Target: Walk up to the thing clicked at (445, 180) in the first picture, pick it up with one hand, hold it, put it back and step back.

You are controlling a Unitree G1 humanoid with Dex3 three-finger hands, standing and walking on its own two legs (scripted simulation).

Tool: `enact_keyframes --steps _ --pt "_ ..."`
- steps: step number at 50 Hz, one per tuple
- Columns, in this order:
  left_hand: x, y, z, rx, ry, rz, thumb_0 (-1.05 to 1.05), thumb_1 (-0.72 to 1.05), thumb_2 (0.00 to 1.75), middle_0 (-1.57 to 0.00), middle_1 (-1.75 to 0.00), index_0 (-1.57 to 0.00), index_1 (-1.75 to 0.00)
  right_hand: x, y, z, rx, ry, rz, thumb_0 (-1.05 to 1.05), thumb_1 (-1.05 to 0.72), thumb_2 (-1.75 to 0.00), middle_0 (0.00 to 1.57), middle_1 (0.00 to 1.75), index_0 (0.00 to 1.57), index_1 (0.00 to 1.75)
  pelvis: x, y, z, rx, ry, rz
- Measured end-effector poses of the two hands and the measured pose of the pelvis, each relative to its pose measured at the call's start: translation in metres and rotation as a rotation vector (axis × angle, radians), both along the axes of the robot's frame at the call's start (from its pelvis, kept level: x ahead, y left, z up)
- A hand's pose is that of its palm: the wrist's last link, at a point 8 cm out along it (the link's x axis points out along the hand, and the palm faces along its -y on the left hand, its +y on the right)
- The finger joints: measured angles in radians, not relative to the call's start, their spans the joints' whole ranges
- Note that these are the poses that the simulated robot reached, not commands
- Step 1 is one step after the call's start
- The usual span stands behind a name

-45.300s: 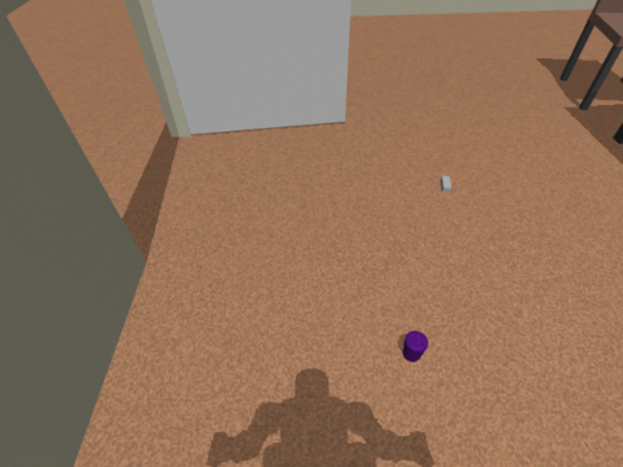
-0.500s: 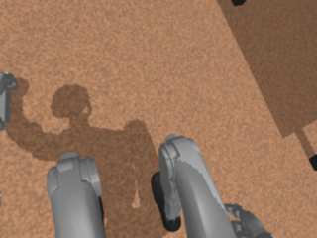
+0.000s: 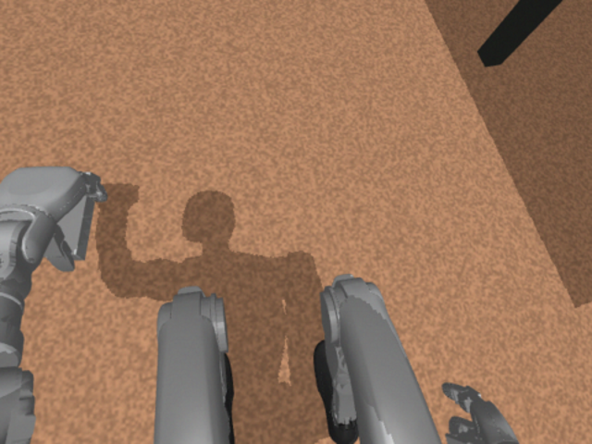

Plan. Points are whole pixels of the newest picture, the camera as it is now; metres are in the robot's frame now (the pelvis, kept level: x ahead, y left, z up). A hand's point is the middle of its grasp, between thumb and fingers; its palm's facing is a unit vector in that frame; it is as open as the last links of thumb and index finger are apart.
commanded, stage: lift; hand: left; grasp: from above
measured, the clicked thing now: (72, 226) +0.42 +0.32 -0.14
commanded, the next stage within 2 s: hold in 1.10 s
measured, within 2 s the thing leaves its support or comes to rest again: neither
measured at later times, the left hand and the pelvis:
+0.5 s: hand out of the picture +0.35 +0.29 +0.11, palm faces -0.44 -0.08 -0.89, open 10.8 cm; pelvis +0.02 +0.00 +0.18, yaw +4 degrees
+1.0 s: hand out of the picture +0.36 +0.26 +0.23, palm faces -0.45 -0.07 -0.89, open 10.9 cm; pelvis +0.06 +0.00 +0.30, yaw +5 degrees
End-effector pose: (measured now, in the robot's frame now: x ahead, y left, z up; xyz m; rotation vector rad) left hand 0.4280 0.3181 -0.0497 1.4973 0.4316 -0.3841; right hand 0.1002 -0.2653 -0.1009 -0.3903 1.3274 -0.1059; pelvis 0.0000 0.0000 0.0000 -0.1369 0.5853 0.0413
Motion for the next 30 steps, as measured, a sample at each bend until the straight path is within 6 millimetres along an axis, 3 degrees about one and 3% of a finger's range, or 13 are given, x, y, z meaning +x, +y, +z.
enact_keyframes --steps 12,24,30 --pt "-0.036 -0.011 0.095 -0.019 -0.043 -0.003 0.00 -0.06 0.19 -0.72 -0.34 -0.80 -0.35 0.039 0.011 0.069 0.026 -0.137 0.000 0.01 -0.89 -0.90 0.20 0.30 0.20 0.29 0.003 0.001 0.073 0.021 -0.052 0.019" --pt "-0.072 -0.025 0.206 -0.018 -0.062 0.035 0.00 -0.07 0.23 -0.70 -0.36 -0.78 -0.36 0.051 0.021 0.168 0.052 -0.228 -0.040 0.01 -0.89 -0.90 0.20 0.30 0.20 0.30 0.014 0.002 0.173 0.055 -0.166 0.043" --pt "-0.081 -0.029 0.250 -0.013 -0.045 0.058 0.00 -0.07 0.25 -0.69 -0.36 -0.77 -0.37 0.055 0.021 0.213 0.057 -0.271 -0.057 0.01 -0.89 -0.90 0.20 0.30 0.20 0.30 0.025 0.003 0.217 0.072 -0.221 0.050"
